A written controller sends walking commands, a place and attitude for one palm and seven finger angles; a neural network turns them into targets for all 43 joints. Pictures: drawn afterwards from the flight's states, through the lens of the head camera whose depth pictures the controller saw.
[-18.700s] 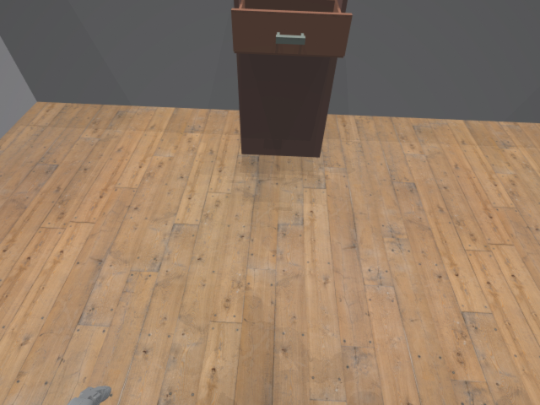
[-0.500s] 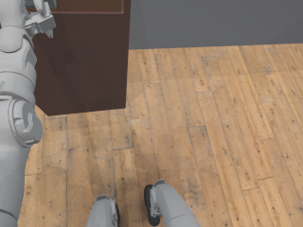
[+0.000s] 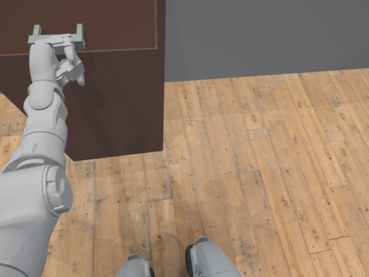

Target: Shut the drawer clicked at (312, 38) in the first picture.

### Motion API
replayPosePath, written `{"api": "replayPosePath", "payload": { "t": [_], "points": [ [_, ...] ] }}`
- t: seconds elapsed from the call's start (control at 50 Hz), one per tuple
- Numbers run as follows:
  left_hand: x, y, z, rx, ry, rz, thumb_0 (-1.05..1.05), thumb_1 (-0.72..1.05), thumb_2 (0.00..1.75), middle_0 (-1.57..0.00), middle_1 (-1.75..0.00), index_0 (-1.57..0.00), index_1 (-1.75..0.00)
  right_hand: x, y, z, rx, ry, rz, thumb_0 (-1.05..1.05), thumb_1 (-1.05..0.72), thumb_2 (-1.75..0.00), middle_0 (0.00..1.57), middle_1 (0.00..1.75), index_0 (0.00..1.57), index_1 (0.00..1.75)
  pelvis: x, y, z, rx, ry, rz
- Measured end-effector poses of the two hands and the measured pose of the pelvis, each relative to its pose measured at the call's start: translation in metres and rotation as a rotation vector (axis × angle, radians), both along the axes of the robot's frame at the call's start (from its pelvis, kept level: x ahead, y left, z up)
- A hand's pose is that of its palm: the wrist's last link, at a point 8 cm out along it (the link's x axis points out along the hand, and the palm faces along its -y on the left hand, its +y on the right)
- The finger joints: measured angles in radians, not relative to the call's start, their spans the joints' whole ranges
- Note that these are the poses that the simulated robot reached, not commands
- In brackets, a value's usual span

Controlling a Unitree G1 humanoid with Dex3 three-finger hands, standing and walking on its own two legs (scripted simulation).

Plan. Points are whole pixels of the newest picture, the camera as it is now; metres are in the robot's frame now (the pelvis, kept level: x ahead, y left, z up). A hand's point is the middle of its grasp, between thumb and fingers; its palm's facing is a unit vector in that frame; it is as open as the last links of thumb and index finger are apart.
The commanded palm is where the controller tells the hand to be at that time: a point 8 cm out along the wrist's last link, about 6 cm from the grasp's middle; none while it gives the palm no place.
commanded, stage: pull the fist back off the drawer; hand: left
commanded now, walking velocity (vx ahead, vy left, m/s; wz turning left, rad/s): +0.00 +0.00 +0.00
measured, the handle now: (58, 35) +0.63 +0.19 +0.08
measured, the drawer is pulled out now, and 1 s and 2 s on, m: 0.00 0.00 0.00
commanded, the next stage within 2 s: draw the hand back to the body in 0.04 s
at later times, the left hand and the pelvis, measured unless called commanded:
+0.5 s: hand (40, 99) +0.44 +0.19 +0.12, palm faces +0.06 -1.00 -0.02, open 3.3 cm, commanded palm +0.40 +0.23 +0.13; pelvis +0.04 +0.00 +0.03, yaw +1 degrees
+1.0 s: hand out of the picture +0.28 +0.22 +0.18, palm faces +0.29 -0.91 -0.28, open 3.3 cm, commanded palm +0.23 +0.26 +0.20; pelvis +0.02 +0.00 +0.06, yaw +2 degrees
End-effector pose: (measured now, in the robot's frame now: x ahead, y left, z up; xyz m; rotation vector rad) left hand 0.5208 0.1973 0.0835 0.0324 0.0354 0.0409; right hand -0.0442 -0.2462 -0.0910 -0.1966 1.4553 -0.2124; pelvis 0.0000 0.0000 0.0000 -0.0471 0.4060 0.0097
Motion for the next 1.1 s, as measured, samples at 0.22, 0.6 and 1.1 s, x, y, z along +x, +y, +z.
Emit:
{"api": "replayPosePath", "payload": {
  "t": [0.22,0.6,1.1],
  "points": [
    [-0.009,0.013,0.002,-0.01,-0.038,0.007,0.02,0.9,0.9,-1.4,-1.6,-1.39,-1.6,0.061,-0.012,0.001,-0.012,-0.071,0.036,0.0,-0.9,-0.9,0.2,0.3,0.2,0.3,0.021,-0.002,0.008,0.005,-0.02,0.006],
    [-0.139,0.045,0.048,0.011,-0.057,-0.013,0.02,0.9,0.9,-1.4,-1.6,-1.4,-1.6,0.2,0.002,0.036,0.033,-0.519,0.144,0.01,-0.91,-0.9,0.2,0.3,0.2,0.3,0.037,0.0,0.038,0.016,-0.224,0.03],
    [-0.306,0.069,0.123,0.312,-0.133,0.283,0.01,0.9,0.89,-1.4,-1.6,-1.4,-1.6,0.243,0.035,0.075,0.076,-0.736,0.274,0.01,-0.9,-0.9,0.2,0.3,0.2,0.3,0.017,-0.005,0.064,0.047,-0.47,0.033]
  ]
}}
